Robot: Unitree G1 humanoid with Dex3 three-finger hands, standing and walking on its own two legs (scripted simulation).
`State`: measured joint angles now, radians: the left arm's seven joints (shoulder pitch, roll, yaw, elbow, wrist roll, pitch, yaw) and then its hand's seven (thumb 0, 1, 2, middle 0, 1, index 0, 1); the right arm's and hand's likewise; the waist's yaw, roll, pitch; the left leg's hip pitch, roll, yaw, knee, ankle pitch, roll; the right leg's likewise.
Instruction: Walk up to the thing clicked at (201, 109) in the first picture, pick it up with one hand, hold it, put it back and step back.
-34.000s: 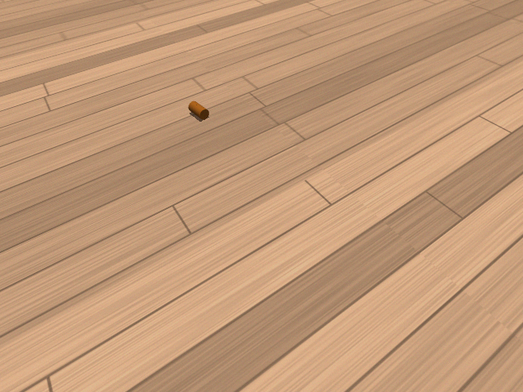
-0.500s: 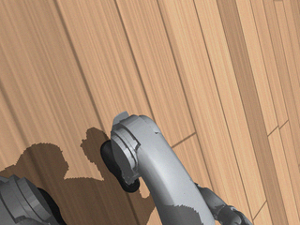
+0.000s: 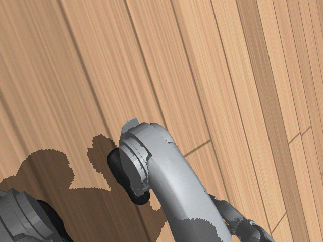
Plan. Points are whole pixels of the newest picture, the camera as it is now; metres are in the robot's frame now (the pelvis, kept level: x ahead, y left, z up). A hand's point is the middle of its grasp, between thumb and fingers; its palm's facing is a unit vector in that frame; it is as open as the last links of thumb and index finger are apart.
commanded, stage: close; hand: left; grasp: from above
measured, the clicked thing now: out of the picture +0.51 +0.35 -0.28
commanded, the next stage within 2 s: settle in 0.68 s
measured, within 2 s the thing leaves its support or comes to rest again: leaves its support in 1.10 s
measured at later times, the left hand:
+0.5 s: hand out of the picture +0.50 +0.34 -0.26, palm faces -0.45 -0.14 -0.88, open 9.7 cm
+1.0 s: hand out of the picture +0.50 +0.34 -0.26, palm faces -0.44 -0.14 -0.89, open 9.7 cm
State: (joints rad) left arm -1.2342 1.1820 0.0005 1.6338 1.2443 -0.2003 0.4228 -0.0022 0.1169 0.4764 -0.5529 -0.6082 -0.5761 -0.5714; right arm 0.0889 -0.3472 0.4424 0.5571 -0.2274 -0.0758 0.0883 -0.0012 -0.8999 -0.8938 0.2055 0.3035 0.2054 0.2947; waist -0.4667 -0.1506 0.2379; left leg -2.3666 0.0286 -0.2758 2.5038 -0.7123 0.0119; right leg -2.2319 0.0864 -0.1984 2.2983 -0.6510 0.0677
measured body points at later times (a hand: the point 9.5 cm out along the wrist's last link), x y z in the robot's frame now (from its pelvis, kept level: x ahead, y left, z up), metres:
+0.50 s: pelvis +0.00 +0.00 +0.00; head +0.31 +0.14 +0.29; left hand +0.52 +0.35 -0.21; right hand +0.04 -0.24 -0.05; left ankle +0.06 +0.12 -0.29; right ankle +0.12 -0.12 -0.28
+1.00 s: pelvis +0.00 +0.00 +0.00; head +0.31 +0.14 +0.29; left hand +0.52 +0.35 -0.21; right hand +0.04 -0.24 -0.05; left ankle +0.06 +0.12 -0.29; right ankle +0.12 -0.12 -0.28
